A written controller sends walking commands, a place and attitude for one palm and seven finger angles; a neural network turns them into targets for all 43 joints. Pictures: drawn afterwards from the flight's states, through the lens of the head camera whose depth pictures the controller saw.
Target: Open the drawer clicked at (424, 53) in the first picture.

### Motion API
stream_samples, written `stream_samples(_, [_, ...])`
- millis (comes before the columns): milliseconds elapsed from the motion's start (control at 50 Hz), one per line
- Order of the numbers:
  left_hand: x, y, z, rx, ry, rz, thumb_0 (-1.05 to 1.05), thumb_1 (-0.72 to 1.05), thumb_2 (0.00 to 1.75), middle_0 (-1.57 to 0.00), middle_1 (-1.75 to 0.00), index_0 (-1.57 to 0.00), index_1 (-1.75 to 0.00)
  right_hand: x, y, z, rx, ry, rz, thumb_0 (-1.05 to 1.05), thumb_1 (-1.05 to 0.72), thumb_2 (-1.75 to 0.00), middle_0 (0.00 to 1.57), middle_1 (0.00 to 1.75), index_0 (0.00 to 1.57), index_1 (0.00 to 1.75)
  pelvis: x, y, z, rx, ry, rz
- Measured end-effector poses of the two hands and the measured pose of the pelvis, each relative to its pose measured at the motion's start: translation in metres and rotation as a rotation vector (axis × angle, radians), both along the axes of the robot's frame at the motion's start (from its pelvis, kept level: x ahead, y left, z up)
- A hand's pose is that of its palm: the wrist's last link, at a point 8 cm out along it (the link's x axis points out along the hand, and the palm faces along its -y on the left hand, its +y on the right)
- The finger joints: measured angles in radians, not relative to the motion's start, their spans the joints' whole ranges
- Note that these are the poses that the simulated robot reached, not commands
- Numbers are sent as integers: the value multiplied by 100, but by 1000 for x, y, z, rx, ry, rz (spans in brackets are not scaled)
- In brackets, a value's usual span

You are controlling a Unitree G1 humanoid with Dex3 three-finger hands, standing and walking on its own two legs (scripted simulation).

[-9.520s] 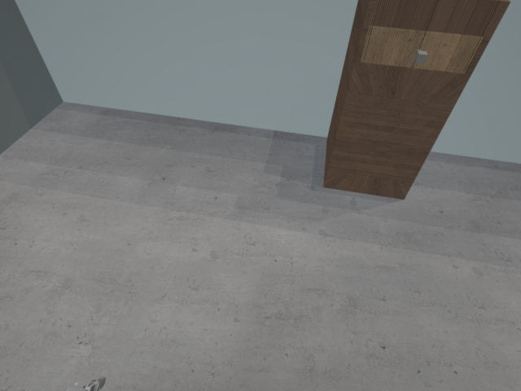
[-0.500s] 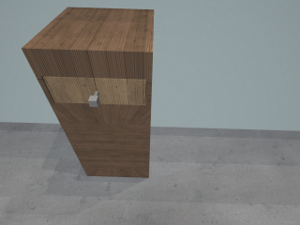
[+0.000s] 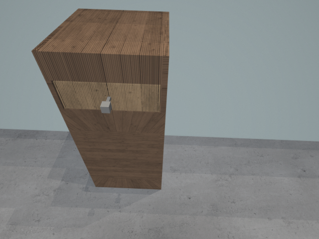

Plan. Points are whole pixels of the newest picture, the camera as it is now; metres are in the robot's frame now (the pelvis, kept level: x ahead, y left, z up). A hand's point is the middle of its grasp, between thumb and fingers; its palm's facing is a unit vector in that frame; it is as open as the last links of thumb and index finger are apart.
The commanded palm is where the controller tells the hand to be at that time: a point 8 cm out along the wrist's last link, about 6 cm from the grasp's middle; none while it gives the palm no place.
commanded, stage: come to a stop and stand still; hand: left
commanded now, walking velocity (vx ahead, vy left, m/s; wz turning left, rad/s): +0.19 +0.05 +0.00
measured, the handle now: (107, 104) +0.56 +0.23 +0.01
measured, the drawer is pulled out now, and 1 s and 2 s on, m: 0.00 0.00 0.00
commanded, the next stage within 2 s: look again from close up in 1.68 s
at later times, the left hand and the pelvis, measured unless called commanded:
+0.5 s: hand out of the picture +0.02 +0.15 -0.18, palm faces +0.08 -0.98 -0.16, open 7.3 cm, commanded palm none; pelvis +0.03 +0.00 +0.00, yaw +1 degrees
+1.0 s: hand out of the picture +0.02 +0.15 -0.17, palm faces +0.01 -0.98 -0.21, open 7.4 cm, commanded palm none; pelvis +0.02 -0.02 +0.00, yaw +0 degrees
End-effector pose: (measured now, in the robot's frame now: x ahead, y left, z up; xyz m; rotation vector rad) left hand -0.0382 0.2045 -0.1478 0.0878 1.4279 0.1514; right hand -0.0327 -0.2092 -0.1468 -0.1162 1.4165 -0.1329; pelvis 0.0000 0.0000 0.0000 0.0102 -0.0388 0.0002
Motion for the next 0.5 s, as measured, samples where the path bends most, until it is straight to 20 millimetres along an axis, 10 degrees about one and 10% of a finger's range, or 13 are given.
stream_samples(220, [-5, -12, -8, -21, 59, 87, 0, 91, 89, -20, -30, -20, -30, 35, -9, 2, -32, 20, 33, 1, -91, -90, 20, 29, 20, 30, 30, -3, -5, -15, 18, 28])
stream_samples(500, [49, -1, -2, 9, -24, 26, 2, 93, 89, -20, -30, -20, -30, 64, -5, 4, -44, -46, 18, 2, -94, -90, 20, 29, 20, 30, 34, 0, 1, -9, 6, 17])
